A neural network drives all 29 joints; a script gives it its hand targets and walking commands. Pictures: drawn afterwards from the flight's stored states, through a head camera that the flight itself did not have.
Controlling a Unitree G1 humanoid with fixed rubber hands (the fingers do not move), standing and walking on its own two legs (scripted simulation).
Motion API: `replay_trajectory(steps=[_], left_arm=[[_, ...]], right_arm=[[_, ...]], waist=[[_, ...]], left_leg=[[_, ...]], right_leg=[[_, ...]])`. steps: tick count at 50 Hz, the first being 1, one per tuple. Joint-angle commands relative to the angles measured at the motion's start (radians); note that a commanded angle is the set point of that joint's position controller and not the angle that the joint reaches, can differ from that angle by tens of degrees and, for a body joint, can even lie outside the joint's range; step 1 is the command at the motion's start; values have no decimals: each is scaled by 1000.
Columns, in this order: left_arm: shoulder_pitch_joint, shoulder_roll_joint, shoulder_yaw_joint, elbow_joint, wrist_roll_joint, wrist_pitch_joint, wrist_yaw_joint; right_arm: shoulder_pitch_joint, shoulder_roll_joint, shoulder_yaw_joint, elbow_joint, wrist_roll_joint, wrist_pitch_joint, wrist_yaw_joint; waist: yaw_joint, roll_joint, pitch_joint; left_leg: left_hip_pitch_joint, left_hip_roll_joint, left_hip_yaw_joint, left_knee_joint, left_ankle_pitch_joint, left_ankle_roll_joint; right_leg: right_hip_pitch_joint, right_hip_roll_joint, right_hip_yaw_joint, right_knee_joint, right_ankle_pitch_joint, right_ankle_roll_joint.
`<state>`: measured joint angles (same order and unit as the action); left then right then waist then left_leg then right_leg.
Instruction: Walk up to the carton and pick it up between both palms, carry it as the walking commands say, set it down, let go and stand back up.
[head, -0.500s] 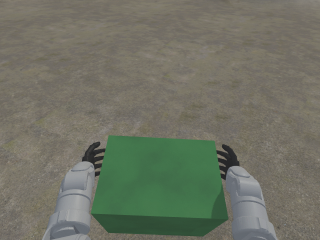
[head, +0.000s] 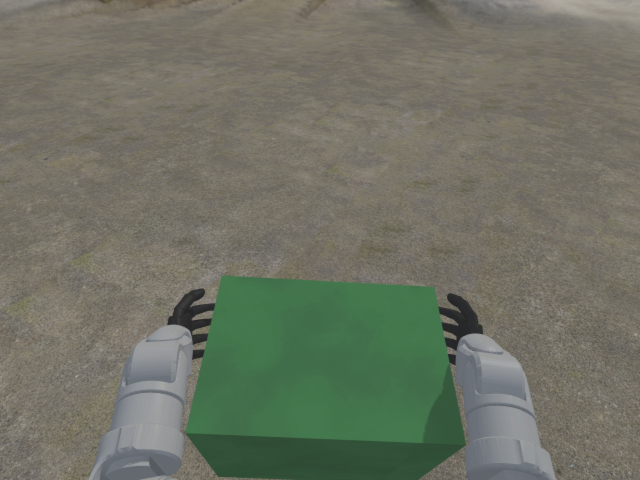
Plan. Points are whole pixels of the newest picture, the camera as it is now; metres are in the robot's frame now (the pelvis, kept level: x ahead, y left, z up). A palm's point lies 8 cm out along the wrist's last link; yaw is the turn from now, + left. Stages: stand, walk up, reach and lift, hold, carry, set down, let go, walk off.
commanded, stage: reach and lift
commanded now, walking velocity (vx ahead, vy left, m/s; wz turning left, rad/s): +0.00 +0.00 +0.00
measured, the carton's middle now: (322, 385) +0.29 +0.01 -0.04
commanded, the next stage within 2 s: hold in 0.76 s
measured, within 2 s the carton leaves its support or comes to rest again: neither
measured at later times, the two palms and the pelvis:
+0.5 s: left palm (179, 338) +0.30 +0.20 +0.05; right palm (468, 355) +0.28 -0.19 +0.04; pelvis +0.00 +0.00 +0.00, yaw +0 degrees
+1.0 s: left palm (178, 347) +0.29 +0.19 +0.05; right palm (470, 361) +0.27 -0.19 +0.04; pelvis +0.00 +0.00 +0.00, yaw +0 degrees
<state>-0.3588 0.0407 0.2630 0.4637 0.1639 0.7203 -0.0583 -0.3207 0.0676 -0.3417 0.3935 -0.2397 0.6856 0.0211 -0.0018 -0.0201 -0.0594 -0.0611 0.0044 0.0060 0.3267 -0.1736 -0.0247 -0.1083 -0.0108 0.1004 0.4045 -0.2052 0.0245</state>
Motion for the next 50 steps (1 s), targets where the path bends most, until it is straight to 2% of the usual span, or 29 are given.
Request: replay_trajectory(steps=[1, 2, 3, 4, 5, 6, 8, 9, 10, 11, 12, 14, 16, 17, 19, 20, 23, 24, 26, 27, 29, 30, 31, 36, 39, 40, 47, 49, 50], left_arm=[[-588, -1024, -453, -204, -173, -48, -311], [-579, -1010, -458, -224, -178, -53, -309], [-580, -1034, -481, -250, -190, -54, -310], [-597, -1024, -478, -252, -188, -54, -308], [-599, -1021, -488, -256, -186, -53, -309], [-584, -1026, -473, -235, -180, -52, -311], [-576, -1023, -474, -228, -178, -51, -306], [-558, -1020, -479, -247, -172, -48, -309], [-561, -1025, -485, -250, -180, -53, -311], [-539, -1022, -483, -236, -177, -51, -310], [-562, -1035, -487, -245, -178, -49, -310], [-506, -1057, -487, -226, -177, -49, -310], [-525, -1036, -487, -235, -179, -48, -311], [-506, -1019, -477, -219, -171, -47, -310], [-493, -1033, -469, -192, -163, -43, -307], [-503, -1031, -486, -238, -169, -50, -307], [-529, -1025, -496, -245, -180, -48, -307], [-496, -1036, -486, -233, -170, -46, -309], [-487, -1023, -480, -225, -170, -47, -310], [-488, -1019, -471, -215, -163, -39, -313], [-455, -1036, -483, -205, -162, -40, -313], [-465, -1037, -496, -235, -178, -45, -317], [-438, -1026, -499, -250, -177, -46, -311], [-459, -1029, -518, -275, -191, -45, -308], [-451, -1014, -506, -260, -174, -42, -311], [-455, -1022, -508, -268, -177, -48, -312], [-418, -1001, -495, -228, -178, -42, -314], [-456, -990, -513, -282, -186, -52, -312], [-434, -995, -498, -257, -176, -46, -312]], right_arm=[[-631, 836, 583, -113, 243, -8, 362], [-597, 830, 580, -109, 253, -10, 365], [-572, 837, 588, -128, 248, -11, 365], [-533, 845, 570, -84, 235, -3, 363], [-557, 840, 575, -116, 239, -9, 361], [-570, 835, 572, -109, 236, -10, 362], [-533, 836, 573, -100, 234, -6, 361], [-526, 833, 573, -121, 231, -5, 363], [-521, 836, 576, -114, 231, -6, 361], [-521, 838, 582, -119, 230, -4, 358], [-519, 835, 579, -124, 232, -7, 360], [-566, 826, 614, -199, 251, -16, 358], [-558, 827, 611, -183, 250, -11, 357], [-544, 824, 601, -151, 238, -4, 359], [-556, 804, 602, -174, 235, -11, 355], [-543, 828, 615, -176, 244, -12, 359], [-522, 827, 609, -160, 244, -7, 359], [-554, 836, 628, -195, 250, -7, 356], [-524, 838, 609, -166, 243, -2, 357], [-512, 830, 590, -141, 234, 5, 363], [-550, 813, 616, -198, 246, -9, 360], [-528, 817, 624, -203, 246, -6, 360], [-513, 823, 627, -200, 249, -5, 357], [-477, 825, 640, -205, 254, 1, 354], [-496, 825, 634, -194, 240, -1, 353], [-526, 831, 650, -221, 259, -4, 358], [-492, 826, 645, -189, 258, 7, 354], [-482, 846, 651, -182, 261, 5, 356], [-469, 832, 642, -174, 248, 11, 357]], waist=[[-3, -23, -236], [-1, 33, -245], [-22, 4, -253], [-27, 6, -243], [-18, 35, -236], [-22, 7, -239], [-24, 9, -219], [-14, 41, -237], [-26, 12, -246], [-15, 14, -235], [-24, 51, -234], [-11, 36, -261], [-11, 34, -232], [-11, 0, -228], [-10, 28, -214], [-9, 13, -238], [-20, 50, -234], [-5, 17, -249], [-3, 1, -216], [-9, 22, -195], [-5, 37, -226], [-19, 5, -240], [-12, 2, -250], [-17, 29, -209], [-17, 7, -208], [1, 21, -223], [-3, -7, -183], [-2, 2, -207], [-6, -9, -189]], left_leg=[[105, -108, -39, -65, 182, 6], [117, -107, -41, -62, 227, -1], [135, -106, -49, -60, 243, 0], [142, -101, -53, -64, 239, 1], [121, -103, -47, -64, 222, -3], [125, -102, -54, -66, 214, 1], [109, -101, -55, -70, 226, 3], [107, -107, -47, -68, 255, -4], [132, -102, -54, -62, 266, 1], [132, -101, -55, -66, 268, 1], [119, -108, -50, -64, 255, -3], [134, -104, -57, -60, 278, -2], [106, -108, -50, -65, 247, 2], [114, -102, -54, -68, 234, 5], [108, -103, -54, -74, 229, 3], [127, -106, -54, -67, 233, 3], [113, -109, -47, -69, 217, 2], [109, -108, -50, -70, 220, 8], [114, -104, -52, -73, 200, 10], [103, -105, -49, -77, 176, 9], [128, -108, -48, -70, 222, 4], [134, -107, -52, -68, 230, 11], [152, -106, -52, -63, 263, 9], [131, -106, -59, -77, 232, 8], [124, -112, -52, -73, 189, 14], [111, -108, -50, -78, 164, 13], [99, -109, -46, -83, 156, 22], [120, -108, -47, -80, 157, 20], [107, -107, -51, -86, 164, 20]], right_leg=[[69, 121, -67, -157, 200, -5], [65, 121, -61, -152, 238, -10], [63, 126, -70, -150, 249, -10], [45, 123, -67, -156, 240, -13], [58, 124, -60, -154, 236, -17], [59, 124, -65, -154, 225, -14], [58, 128, -72, -153, 238, -10], [81, 130, -68, -153, 265, -13], [65, 129, -68, -152, 262, -10], [60, 129, -67, -155, 260, -11], [70, 128, -63, -152, 255, -14], [79, 131, -65, -148, 263, -13], [81, 129, -63, -151, 249, -9], [69, 132, -69, -152, 227, -6], [62, 131, -67, -155, 216, -12], [68, 132, -65, -152, 226, -8], [81, 128, -64, -153, 223, -11], [86, 128, -64, -153, 226, -6], [60, 129, -64, -158, 198, -7], [52, 129, -62, -164, 174, -11], [66, 130, -59, -160, 213, -14], [69, 131, -65, -158, 221, -6], [74, 130, -61, -157, 246, -5], [55, 126, -63, -162, 214, -12], [62, 122, -53, -166, 190, -8], [74, 125, -60, -161, 168, -7], [66, 119, -57, -173, 165, -2], [62, 120, -56, -168, 165, -2], [62, 122, -56, -169, 171, -3]])
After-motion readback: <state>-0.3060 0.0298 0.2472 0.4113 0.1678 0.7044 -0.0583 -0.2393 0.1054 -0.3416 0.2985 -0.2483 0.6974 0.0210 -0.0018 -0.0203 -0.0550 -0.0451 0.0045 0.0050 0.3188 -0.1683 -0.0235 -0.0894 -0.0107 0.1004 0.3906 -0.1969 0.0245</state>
